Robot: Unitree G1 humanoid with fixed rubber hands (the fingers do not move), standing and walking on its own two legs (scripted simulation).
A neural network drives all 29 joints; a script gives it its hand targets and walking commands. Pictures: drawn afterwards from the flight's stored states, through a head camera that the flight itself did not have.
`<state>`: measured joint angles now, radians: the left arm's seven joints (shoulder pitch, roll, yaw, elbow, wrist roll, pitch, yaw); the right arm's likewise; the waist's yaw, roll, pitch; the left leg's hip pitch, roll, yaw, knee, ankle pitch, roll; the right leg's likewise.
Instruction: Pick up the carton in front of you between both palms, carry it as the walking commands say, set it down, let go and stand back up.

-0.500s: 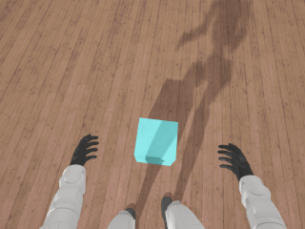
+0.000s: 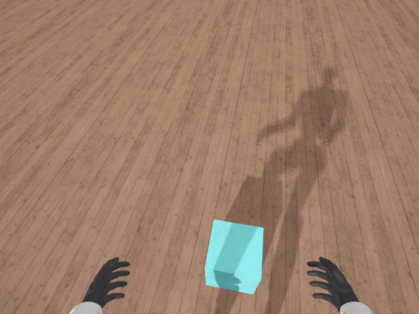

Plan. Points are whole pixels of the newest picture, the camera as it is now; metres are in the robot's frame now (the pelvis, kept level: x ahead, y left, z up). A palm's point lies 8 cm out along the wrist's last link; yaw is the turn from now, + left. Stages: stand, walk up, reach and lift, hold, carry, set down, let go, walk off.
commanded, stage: let go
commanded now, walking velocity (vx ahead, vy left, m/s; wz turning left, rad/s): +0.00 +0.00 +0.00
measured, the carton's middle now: (233, 257) +0.43 -0.08 -0.65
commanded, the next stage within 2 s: stand in 0.24 s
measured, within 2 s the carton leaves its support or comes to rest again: neither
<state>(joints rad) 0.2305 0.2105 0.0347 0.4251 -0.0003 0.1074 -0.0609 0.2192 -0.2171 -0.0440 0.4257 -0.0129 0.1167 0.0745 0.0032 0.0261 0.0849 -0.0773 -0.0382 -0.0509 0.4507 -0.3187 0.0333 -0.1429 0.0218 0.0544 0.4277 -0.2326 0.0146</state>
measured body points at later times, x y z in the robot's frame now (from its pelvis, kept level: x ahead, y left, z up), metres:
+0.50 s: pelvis +0.01 -0.02 -0.01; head +0.02 -0.03 +0.44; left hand +0.14 +0.28 -0.09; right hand +0.16 -0.30 -0.10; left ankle -0.05 +0.10 -0.74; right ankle +0.00 -0.13 -0.74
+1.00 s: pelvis +0.01 -0.03 +0.00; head +0.01 -0.04 +0.45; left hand +0.13 +0.27 -0.10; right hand +0.15 -0.32 -0.11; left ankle -0.05 +0.10 -0.74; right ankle +0.00 -0.13 -0.74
